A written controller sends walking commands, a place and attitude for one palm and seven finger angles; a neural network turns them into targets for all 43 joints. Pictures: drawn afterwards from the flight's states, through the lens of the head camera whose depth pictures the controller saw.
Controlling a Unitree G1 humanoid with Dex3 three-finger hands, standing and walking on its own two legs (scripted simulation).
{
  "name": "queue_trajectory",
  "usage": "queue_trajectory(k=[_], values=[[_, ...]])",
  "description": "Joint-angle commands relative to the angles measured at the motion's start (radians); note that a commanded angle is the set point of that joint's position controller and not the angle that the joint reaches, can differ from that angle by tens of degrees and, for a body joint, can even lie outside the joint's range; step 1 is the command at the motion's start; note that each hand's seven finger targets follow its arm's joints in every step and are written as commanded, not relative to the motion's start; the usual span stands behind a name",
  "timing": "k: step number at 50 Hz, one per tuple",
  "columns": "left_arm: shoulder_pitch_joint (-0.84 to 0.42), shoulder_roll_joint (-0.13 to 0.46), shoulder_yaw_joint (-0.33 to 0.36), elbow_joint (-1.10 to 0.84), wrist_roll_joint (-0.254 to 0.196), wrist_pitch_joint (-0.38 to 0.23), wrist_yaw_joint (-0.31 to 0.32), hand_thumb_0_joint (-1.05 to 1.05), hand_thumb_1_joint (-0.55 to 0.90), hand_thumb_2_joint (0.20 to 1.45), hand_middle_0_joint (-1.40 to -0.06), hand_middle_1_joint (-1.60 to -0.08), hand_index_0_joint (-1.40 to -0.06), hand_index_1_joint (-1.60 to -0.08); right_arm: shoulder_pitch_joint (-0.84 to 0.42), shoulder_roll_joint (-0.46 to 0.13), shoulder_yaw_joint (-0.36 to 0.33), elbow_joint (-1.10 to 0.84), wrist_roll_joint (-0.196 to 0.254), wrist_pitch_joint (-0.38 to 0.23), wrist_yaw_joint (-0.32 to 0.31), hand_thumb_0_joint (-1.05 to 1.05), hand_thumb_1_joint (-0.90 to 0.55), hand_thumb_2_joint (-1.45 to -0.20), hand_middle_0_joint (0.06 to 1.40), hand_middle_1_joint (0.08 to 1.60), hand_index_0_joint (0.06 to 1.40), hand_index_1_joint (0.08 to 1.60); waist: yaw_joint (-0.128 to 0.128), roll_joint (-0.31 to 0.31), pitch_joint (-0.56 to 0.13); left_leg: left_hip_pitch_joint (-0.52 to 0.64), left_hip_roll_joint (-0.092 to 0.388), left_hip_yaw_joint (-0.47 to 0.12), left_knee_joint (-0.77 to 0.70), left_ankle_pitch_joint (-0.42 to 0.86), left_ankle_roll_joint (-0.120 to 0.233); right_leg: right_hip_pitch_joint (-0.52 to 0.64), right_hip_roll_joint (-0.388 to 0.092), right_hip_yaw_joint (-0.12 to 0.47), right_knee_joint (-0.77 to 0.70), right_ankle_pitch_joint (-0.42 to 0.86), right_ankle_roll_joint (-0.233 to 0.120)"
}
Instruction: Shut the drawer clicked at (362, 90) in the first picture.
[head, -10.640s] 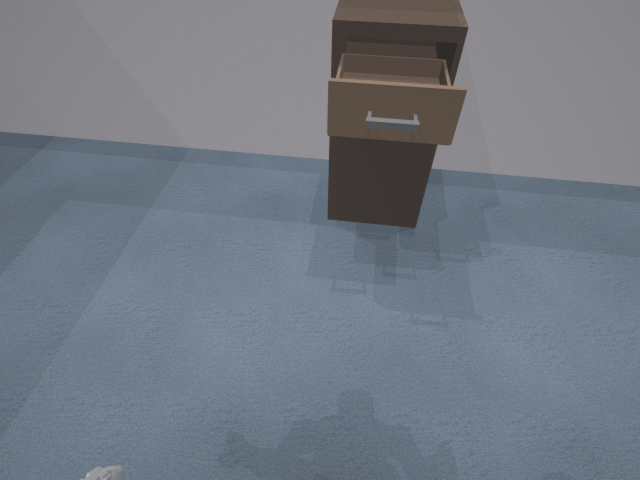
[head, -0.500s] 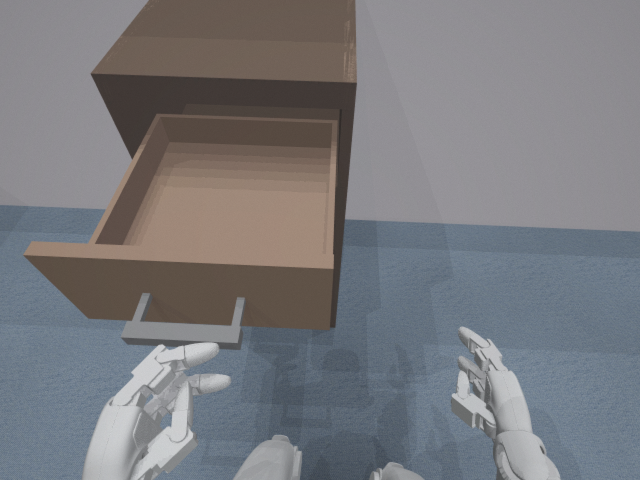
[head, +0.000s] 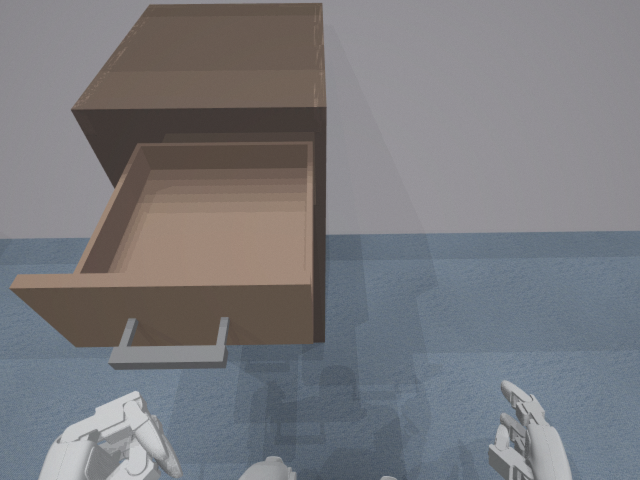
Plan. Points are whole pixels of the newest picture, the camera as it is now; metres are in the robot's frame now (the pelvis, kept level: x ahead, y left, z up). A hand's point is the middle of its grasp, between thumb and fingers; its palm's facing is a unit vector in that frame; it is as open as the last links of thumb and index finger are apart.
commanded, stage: raise the hand and make a fist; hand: left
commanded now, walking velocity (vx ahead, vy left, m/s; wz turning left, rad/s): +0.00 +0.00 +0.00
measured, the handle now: (174, 341) +0.28 +0.21 +0.01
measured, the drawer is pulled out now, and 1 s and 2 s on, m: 0.30 0.30 0.30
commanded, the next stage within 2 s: bring the fist close to the handle in 0.80 s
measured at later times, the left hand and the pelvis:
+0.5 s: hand (128, 476) +0.12 +0.17 +0.11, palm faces +0.09 -1.00 -0.02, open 3.2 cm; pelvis +0.00 +0.02 +0.01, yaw +0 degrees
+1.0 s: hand (140, 468) +0.13 +0.16 +0.11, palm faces +0.09 -1.00 -0.01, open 3.3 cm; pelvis +0.01 +0.03 +0.01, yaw +0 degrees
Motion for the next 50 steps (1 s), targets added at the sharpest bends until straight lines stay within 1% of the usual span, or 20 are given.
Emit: queue_trajectory(k=[1,5,7,8,13,16,18,20,23,24,27,29,31,35,37,38,41,45,48,50], values=[[0.103,0.073,0.024,-0.226,-0.002,-0.056,-0.005,0.000,0.900,0.900,-1.320,-1.513,-1.320,-1.513,-0.116,-0.070,-0.014,-0.205,0.004,-0.062,0.000,0.000,-0.900,-0.900,0.200,0.300,0.200,0.300,0.007,-0.050,-0.052,0.076,-0.011,-0.049,-0.148,0.138,0.026,0.081,-0.025,0.148,-0.252,0.110,0.058],[0.104,0.084,0.045,-0.254,0.002,-0.026,0.008,0.000,0.900,0.900,-1.400,-1.600,-1.400,-1.600,-0.117,-0.065,-0.008,-0.220,0.006,-0.048,0.000,0.000,-0.900,-0.900,0.200,0.300,0.200,0.300,0.016,-0.040,-0.052,0.096,-0.009,-0.049,-0.169,0.133,0.025,0.095,-0.018,0.135,-0.261,0.095,0.055],[0.108,0.069,0.026,-0.268,-0.002,-0.011,0.005,0.000,0.900,0.900,-1.400,-1.600,-1.400,-1.600,-0.124,-0.064,-0.002,-0.230,0.008,-0.047,0.001,0.000,-0.900,-0.900,0.200,0.300,0.200,0.300,0.012,-0.044,-0.033,0.100,-0.008,-0.051,-0.174,0.134,0.026,0.095,-0.017,0.133,-0.268,0.106,0.057],[0.099,0.085,0.039,-0.275,0.003,-0.004,0.008,0.000,0.900,0.900,-1.400,-1.600,-1.400,-1.600,-0.128,-0.067,0.001,-0.229,0.009,-0.045,0.001,0.000,-0.900,-0.900,0.200,0.300,0.200,0.300,0.015,-0.019,-0.024,0.111,-0.006,-0.052,-0.179,0.129,0.026,0.090,-0.015,0.129,-0.274,0.094,0.054],[0.120,0.075,0.010,-0.318,0.006,0.022,-0.004,0.000,0.900,0.900,-1.400,-1.600,-1.400,-1.600,-0.129,-0.067,0.011,-0.236,0.011,-0.060,0.009,0.000,-0.900,-0.900,0.200,0.300,0.200,0.300,0.016,-0.009,-0.025,0.143,-0.003,-0.060,-0.201,0.148,0.027,0.104,-0.009,0.106,-0.273,0.125,0.050],[0.144,0.058,-0.012,-0.343,0.006,0.039,-0.008,0.000,0.900,0.900,-1.400,-1.600,-1.400,-1.600,-0.122,-0.062,0.013,-0.244,0.013,-0.068,0.015,0.000,-0.900,-0.900,0.200,0.300,0.200,0.300,0.014,-0.038,-0.025,0.151,-0.004,-0.064,-0.214,0.147,0.028,0.110,-0.005,0.091,-0.272,0.128,0.051],[0.142,0.076,0.002,-0.349,0.014,0.051,0.000,0.000,0.900,0.900,-1.400,-1.600,-1.400,-1.600,-0.133,-0.064,0.015,-0.241,0.012,-0.067,0.013,0.000,-0.900,-0.900,0.200,0.300,0.200,0.300,0.017,-0.027,-0.001,0.151,-0.002,-0.067,-0.219,0.139,0.027,0.105,-0.004,0.092,-0.280,0.115,0.049],[0.177,0.052,-0.022,-0.387,0.018,0.056,0.006,0.000,0.900,0.900,-1.400,-1.600,-1.400,-1.600,-0.122,-0.061,0.016,-0.252,0.014,-0.070,0.018,0.000,-0.900,-0.900,0.200,0.300,0.200,0.300,0.023,-0.011,-0.025,0.176,-0.002,-0.065,-0.232,0.155,0.026,0.113,-0.001,0.072,-0.266,0.136,0.046],[0.171,0.051,-0.025,-0.362,0.029,0.067,0.018,0.000,0.900,0.900,-1.400,-1.600,-1.400,-1.600,-0.125,-0.064,0.016,-0.246,0.010,-0.070,0.020,0.000,-0.900,-0.900,0.200,0.300,0.200,0.300,0.019,-0.034,0.013,0.154,-0.002,-0.074,-0.236,0.134,0.024,0.096,0.004,0.062,-0.265,0.110,0.045],[0.171,0.032,-0.044,-0.371,0.027,0.063,0.018,0.000,0.900,0.900,-1.400,-1.600,-1.400,-1.600,-0.122,-0.064,0.016,-0.250,0.009,-0.072,0.021,0.000,-0.900,-0.900,0.200,0.300,0.200,0.300,0.014,-0.028,0.003,0.158,-0.005,-0.072,-0.234,0.135,0.024,0.093,0.004,0.063,-0.261,0.115,0.046],[0.174,0.046,-0.037,-0.380,0.032,0.054,0.019,0.000,0.900,0.900,-1.400,-1.600,-1.400,-1.600,-0.114,-0.066,0.013,-0.256,0.008,-0.072,0.026,0.000,-0.900,-0.900,0.200,0.300,0.200,0.300,0.019,-0.025,-0.017,0.152,-0.004,-0.072,-0.232,0.139,0.022,0.091,0.005,0.057,-0.245,0.117,0.044],[0.183,0.044,-0.048,-0.410,0.041,0.049,0.031,0.000,0.900,0.900,-1.400,-1.600,-1.400,-1.600,-0.110,-0.066,0.012,-0.262,0.008,-0.074,0.028,0.000,-0.900,-0.900,0.200,0.300,0.200,0.300,0.025,0.015,-0.039,0.166,-0.005,-0.068,-0.231,0.146,0.020,0.093,0.005,0.058,-0.236,0.119,0.041],[0.188,0.038,-0.062,-0.414,0.042,0.049,0.036,0.000,0.900,0.900,-1.400,-1.600,-1.400,-1.600,-0.104,-0.065,0.011,-0.267,0.009,-0.075,0.032,0.000,-0.900,-0.900,0.200,0.300,0.200,0.300,0.019,-0.010,-0.037,0.162,-0.001,-0.072,-0.229,0.148,0.021,0.084,0.009,0.051,-0.231,0.126,0.043],[0.184,0.037,-0.066,-0.407,0.054,0.060,0.053,0.000,0.900,0.900,-1.400,-1.600,-1.400,-1.600,-0.108,-0.067,0.013,-0.273,0.008,-0.063,0.032,0.000,-0.900,-0.900,0.200,0.300,0.200,0.300,0.019,-0.012,-0.007,0.141,0.000,-0.079,-0.237,0.102,0.018,0.066,0.012,0.048,-0.228,0.077,0.041],[0.174,0.026,-0.088,-0.429,0.056,0.063,0.057,0.000,0.900,0.900,-1.400,-1.600,-1.400,-1.600,-0.101,-0.068,0.015,-0.284,0.007,-0.064,0.034,0.000,-0.900,-0.900,0.200,0.300,0.200,0.300,0.015,-0.002,-0.027,0.147,0.000,-0.078,-0.234,0.109,0.019,0.068,0.010,0.047,-0.220,0.086,0.042],[0.180,0.043,-0.071,-0.433,0.063,0.065,0.068,0.000,0.900,0.900,-1.400,-1.600,-1.400,-1.600,-0.101,-0.069,0.013,-0.281,0.008,-0.061,0.033,0.000,-0.900,-0.900,0.200,0.300,0.200,0.300,0.023,-0.004,-0.036,0.152,0.002,-0.081,-0.235,0.118,0.018,0.076,0.011,0.049,-0.221,0.091,0.040],[0.217,0.015,-0.105,-0.441,0.071,0.077,0.072,0.000,0.900,0.900,-1.400,-1.600,-1.400,-1.600,-0.097,-0.064,0.013,-0.291,0.007,-0.057,0.038,0.000,-0.900,-0.900,0.200,0.300,0.200,0.300,0.023,-0.003,-0.039,0.158,0.003,-0.078,-0.234,0.149,0.015,0.080,0.011,0.039,-0.206,0.125,0.041],[0.230,0.022,-0.102,-0.437,0.082,0.089,0.082,0.000,0.900,0.900,-1.400,-1.600,-1.400,-1.600,-0.101,-0.060,0.012,-0.293,0.005,-0.043,0.039,0.000,-0.900,-0.900,0.200,0.300,0.200,0.300,0.021,-0.043,-0.026,0.141,0.002,-0.077,-0.232,0.134,0.017,0.084,0.012,0.042,-0.210,0.117,0.043],[0.183,0.032,-0.087,-0.383,0.090,0.081,0.085,0.000,0.900,0.900,-1.400,-1.600,-1.400,-1.600,-0.103,-0.066,0.013,-0.285,0.000,-0.029,0.033,0.000,-0.900,-0.900,0.200,0.300,0.200,0.300,0.011,-0.043,0.012,0.112,-0.001,-0.081,-0.217,0.105,0.017,0.046,0.016,0.049,-0.210,0.090,0.043],[0.147,0.010,-0.107,-0.365,0.084,0.062,0.079,0.000,0.900,0.900,-1.400,-1.600,-1.400,-1.600,-0.096,-0.070,0.015,-0.289,-0.003,-0.029,0.032,0.000,-0.900,-0.900,0.200,0.300,0.200,0.300,0.002,-0.050,0.012,0.096,-0.004,-0.080,-0.206,0.070,0.017,0.021,0.016,0.051,-0.203,0.053,0.044]])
